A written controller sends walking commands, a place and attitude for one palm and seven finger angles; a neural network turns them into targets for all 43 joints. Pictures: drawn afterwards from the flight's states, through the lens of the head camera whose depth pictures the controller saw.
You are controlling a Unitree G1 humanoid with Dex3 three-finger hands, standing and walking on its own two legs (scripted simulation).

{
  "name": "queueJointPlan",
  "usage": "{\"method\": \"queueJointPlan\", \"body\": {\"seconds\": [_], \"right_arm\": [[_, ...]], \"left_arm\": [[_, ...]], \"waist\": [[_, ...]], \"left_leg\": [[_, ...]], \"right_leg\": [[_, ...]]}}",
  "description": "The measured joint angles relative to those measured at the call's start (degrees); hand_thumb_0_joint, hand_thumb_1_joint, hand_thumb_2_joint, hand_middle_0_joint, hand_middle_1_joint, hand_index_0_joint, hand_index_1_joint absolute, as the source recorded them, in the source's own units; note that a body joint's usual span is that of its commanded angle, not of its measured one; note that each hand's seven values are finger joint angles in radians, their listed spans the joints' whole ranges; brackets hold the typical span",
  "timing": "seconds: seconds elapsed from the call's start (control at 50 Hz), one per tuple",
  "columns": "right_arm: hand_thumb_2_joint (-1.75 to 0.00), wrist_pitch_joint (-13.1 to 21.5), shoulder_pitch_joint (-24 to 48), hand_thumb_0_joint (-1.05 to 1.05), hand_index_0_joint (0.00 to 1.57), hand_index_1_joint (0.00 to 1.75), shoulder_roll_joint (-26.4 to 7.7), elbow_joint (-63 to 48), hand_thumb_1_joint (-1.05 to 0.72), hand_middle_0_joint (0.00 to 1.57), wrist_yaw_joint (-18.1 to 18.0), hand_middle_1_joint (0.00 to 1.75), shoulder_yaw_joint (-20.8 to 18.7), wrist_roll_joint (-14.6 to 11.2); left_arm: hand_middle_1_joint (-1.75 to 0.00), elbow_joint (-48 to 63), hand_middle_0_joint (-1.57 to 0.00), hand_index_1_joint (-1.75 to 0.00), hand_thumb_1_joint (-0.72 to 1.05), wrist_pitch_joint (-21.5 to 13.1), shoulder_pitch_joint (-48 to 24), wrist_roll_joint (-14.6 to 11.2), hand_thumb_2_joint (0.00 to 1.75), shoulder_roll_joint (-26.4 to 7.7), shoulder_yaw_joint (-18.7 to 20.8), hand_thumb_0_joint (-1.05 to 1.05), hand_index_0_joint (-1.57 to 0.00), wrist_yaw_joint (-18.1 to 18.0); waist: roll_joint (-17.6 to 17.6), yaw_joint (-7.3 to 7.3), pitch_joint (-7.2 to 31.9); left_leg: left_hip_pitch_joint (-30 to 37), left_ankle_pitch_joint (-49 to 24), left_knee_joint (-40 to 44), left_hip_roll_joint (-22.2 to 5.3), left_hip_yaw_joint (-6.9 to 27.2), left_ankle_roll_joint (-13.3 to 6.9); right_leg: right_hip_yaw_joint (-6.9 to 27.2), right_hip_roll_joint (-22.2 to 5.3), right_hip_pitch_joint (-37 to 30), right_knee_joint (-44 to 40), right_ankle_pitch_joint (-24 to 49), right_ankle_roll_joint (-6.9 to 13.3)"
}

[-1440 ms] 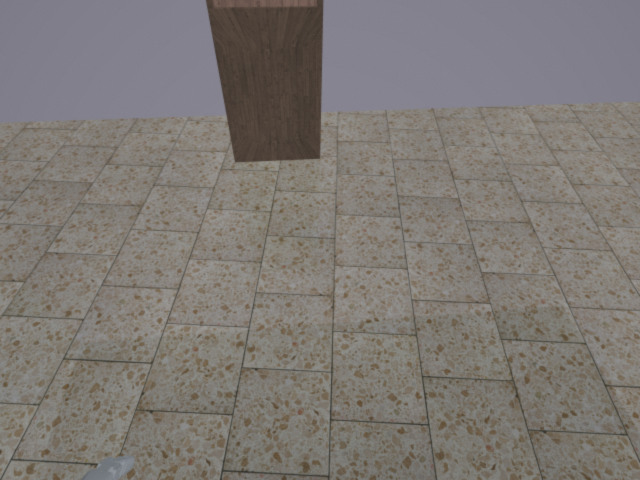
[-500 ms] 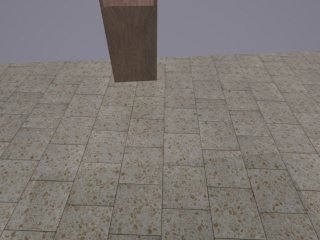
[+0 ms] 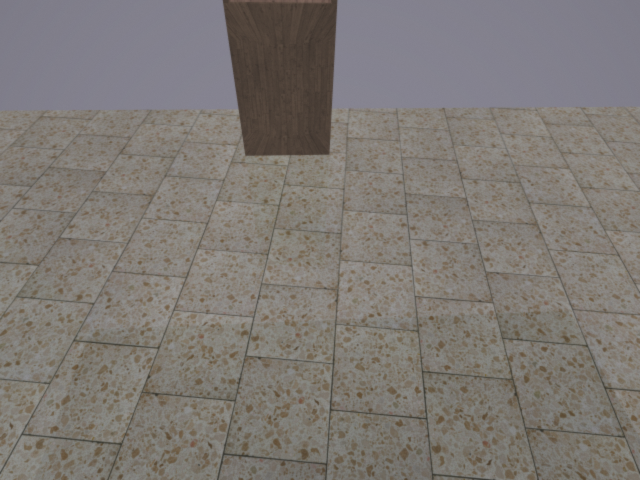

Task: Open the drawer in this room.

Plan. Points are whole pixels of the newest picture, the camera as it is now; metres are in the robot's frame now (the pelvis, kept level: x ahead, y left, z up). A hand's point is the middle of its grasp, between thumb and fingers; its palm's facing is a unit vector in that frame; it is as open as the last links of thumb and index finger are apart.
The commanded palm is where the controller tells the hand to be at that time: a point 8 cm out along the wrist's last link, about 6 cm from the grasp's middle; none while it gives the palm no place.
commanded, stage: stand and wait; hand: left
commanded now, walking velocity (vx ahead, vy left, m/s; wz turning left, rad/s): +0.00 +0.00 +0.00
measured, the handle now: out of the picture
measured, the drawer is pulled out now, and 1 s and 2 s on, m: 0.00 0.00 0.00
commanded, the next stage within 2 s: turn or walk to find it in 0.28 s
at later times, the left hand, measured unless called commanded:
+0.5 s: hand out of the picture +0.08 +0.24 -0.16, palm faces +0.00 -0.94 -0.33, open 7.4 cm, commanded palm none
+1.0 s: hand out of the picture +0.01 +0.20 -0.18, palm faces +0.11 -0.97 -0.22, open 7.4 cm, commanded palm none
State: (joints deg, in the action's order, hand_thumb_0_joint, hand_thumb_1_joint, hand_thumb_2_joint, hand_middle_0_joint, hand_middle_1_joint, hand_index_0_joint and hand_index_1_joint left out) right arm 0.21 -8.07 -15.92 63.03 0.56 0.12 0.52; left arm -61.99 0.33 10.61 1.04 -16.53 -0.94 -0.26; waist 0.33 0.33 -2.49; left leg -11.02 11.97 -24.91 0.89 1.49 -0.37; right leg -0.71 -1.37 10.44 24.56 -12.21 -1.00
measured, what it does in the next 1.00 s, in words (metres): steps on the spot: right foot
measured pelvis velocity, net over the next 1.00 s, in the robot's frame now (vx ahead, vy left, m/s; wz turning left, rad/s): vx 0.00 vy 0.01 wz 0.12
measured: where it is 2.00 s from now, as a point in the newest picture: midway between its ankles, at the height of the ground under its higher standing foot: outside the picture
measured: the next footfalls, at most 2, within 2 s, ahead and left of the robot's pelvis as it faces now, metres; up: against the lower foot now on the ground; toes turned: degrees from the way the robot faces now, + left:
right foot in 1.00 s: +0.03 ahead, -0.12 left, +0.00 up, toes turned +5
left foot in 1.28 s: +0.00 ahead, +0.14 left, +0.00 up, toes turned +15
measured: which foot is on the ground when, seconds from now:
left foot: down 0.00-1.00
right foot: down 0.00-0.70, up 0.72-0.98, down 1.00-1.00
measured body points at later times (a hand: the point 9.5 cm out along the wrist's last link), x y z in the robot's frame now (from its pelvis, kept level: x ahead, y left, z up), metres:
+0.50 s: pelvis +0.00 +0.00 +0.00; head +0.02 +0.00 +0.45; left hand +0.08 +0.29 -0.13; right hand +0.09 -0.29 -0.14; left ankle +0.02 +0.12 -0.74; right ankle +0.01 -0.13 -0.74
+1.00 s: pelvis +0.00 +0.01 +0.00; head +0.01 +0.02 +0.45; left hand +0.00 +0.25 -0.16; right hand +0.05 -0.22 -0.16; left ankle +0.02 +0.11 -0.74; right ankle -0.01 -0.12 -0.74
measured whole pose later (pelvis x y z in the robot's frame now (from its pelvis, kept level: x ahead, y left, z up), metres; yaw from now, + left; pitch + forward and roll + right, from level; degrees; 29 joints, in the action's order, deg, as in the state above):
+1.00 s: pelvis +0.00 +0.01 +0.00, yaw +7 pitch +0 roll +1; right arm -0.5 -13.5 -9.8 61.1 -1.1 -1.2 0.5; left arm -60.0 1.6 13.3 0.7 -11.5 0.3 -1.6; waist 1.4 -0.7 -2.1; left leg -15.0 10.8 -26.2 4.2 2.2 -2.5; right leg -0.9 -2.6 10.8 28.9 -18.1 -1.9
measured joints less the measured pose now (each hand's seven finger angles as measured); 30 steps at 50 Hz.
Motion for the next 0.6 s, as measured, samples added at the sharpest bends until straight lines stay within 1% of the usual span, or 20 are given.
{"method": "queueJointPlan", "body": {"seconds": [0.24, 0.38, 0.46, 0.58, 0.6], "right_arm": [[-0.9, 0.27, 0.86, 0.01, 0.2, 0.3, -3.59, 0.41, -0.91, 0.2, -0.2, 0.3, -0.59, 0.0], [-0.9, 0.15, 1.27, 0.01, 0.2, 0.3, -4.43, -0.05, -0.91, 0.2, -0.07, 0.3, -0.42, 0.08], [-0.9, -0.63, 0.8, 0.01, 0.2, 0.3, -3.7, -0.99, -0.91, 0.2, -0.16, 0.3, -0.33, 0.23], [-0.9, -2.15, -0.61, 0.01, 0.2, 0.3, -0.6, -2.95, -0.91, 0.2, 0.19, 0.3, -0.24, 0.3], [-0.9, -2.38, -0.91, 0.01, 0.2, 0.3, -0.08, -3.35, -0.91, 0.2, 0.25, 0.3, -0.33, 0.28]], "left_arm": [[-0.3, -0.74, -0.2, -0.3, 0.91, -0.46, -0.95, 0.05, 0.9, -2.98, 0.67, 0.01, -0.2, 0.18], [-0.3, -0.17, -0.2, -0.3, 0.91, -0.4, -2.45, -0.03, 0.9, -3.71, 0.72, 0.01, -0.2, 0.24], [-0.3, 1.23, -0.2, -0.3, 0.91, 0.35, -3.32, -0.11, 0.9, -2.8, 0.85, 0.01, -0.2, -0.42], [-0.3, 3.98, -0.2, -0.3, 0.91, 1.17, -2.79, -0.03, 0.9, 0.5, 0.71, 0.01, -0.2, -0.73], [-0.3, 4.47, -0.2, -0.3, 0.91, 1.29, -2.56, 0.02, 0.9, 1.07, 0.67, 0.01, -0.2, -0.74]], "waist": [[-0.14, -0.02, 0.14], [-0.14, -0.52, 0.5], [-0.23, -0.81, 0.6], [-0.78, -0.94, -0.05], [-0.89, -1.03, -0.34]], "left_leg": [[1.11, -0.95, 2.1, -0.07, -0.11, 0.03], [1.08, -0.9, 2.24, -0.05, 0.17, 0.1], [-0.71, -0.19, 0.31, 0.34, 1.09, 0.16], [-4.94, 2.03, -5.55, 0.98, 2.9, 0.12], [-5.89, 2.45, -7.21, 0.9, 2.57, 0.18]], "right_leg": [[0.1, 0.06, -1.01, -2.02, 0.96, 0.04], [-0.18, 0.03, -1.13, -2.2, 0.83, 0.07], [-1.12, -0.35, 0.25, -0.26, -0.31, -0.07], [-3.08, -0.88, 2.8, 3.78, -2.56, -0.07], [-3.56, -1.01, 3.09, 4.61, -3.03, -0.09]]}}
